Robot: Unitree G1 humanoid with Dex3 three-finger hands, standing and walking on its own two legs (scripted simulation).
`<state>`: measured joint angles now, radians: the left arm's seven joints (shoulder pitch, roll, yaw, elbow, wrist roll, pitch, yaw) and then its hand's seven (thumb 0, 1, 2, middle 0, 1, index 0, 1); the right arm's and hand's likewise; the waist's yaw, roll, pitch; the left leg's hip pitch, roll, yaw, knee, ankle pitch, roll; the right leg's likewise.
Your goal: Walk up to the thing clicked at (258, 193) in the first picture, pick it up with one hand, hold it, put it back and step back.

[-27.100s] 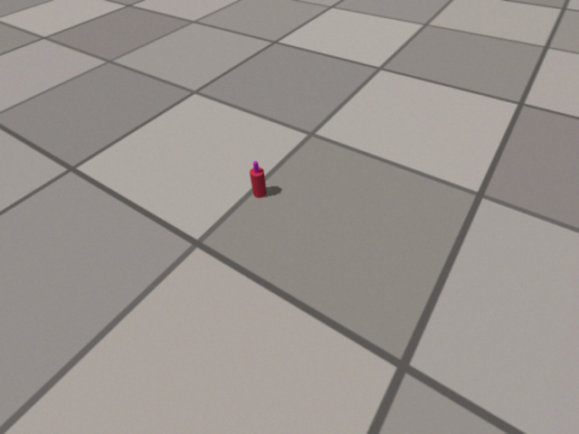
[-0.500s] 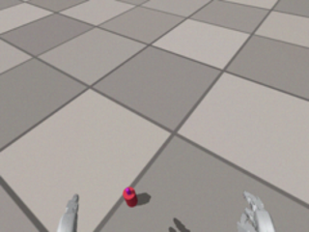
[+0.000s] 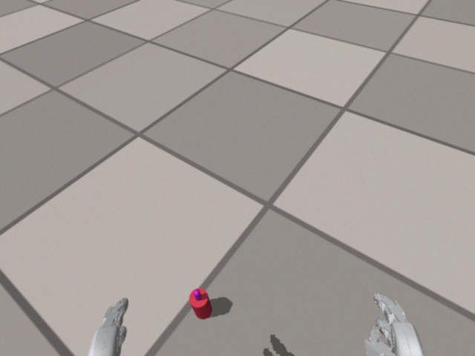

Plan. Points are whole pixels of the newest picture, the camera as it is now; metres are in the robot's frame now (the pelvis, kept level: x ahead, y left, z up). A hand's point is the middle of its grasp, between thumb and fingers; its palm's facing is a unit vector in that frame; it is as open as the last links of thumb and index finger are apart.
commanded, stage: stand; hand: left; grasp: from the side
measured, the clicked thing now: (200, 301) +0.43 +0.18 -0.62
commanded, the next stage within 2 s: none
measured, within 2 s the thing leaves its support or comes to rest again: neither
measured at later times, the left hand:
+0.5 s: hand out of the picture +0.10 +0.24 -0.11, palm faces +0.00 -0.94 -0.35, open 7.6 cm
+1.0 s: hand out of the picture +0.04 +0.26 -0.10, palm faces +0.03 -0.94 -0.35, open 7.4 cm
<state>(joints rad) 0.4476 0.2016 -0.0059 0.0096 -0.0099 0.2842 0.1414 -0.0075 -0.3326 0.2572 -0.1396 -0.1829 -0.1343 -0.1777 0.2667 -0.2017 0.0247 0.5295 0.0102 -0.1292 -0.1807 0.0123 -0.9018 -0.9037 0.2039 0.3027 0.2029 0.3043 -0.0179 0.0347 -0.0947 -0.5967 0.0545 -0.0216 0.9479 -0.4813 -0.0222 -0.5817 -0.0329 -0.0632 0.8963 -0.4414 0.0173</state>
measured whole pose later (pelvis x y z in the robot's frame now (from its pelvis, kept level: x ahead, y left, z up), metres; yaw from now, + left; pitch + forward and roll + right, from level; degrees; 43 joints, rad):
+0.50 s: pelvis +0.00 +0.00 +0.03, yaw +1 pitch +0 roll +0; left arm 0.23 0.32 0.02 0.78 0.05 0.02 0.02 0.01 0.86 0.89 -0.21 -0.30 -0.20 -0.30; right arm 0.20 -0.31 -0.04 0.88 -0.06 -0.02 -0.01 0.01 -0.90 -0.90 0.20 0.30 0.20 0.30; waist 0.01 -0.01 0.02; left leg -0.35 0.01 0.00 0.72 -0.38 -0.01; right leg -0.36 -0.07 -0.05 0.72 -0.37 0.03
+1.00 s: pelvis -0.01 +0.01 +0.06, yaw +1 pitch -4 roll +0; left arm 0.14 0.32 0.01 1.13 0.03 0.00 0.02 0.01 0.90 0.90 -0.21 -0.30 -0.20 -0.30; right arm 0.14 -0.30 -0.01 1.12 -0.03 0.00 -0.01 0.01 -0.90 -0.90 0.20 0.30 0.20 0.30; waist 0.02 0.01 0.05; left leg -0.12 0.00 0.00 0.38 -0.20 0.00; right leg -0.12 -0.07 -0.07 0.39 -0.20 0.04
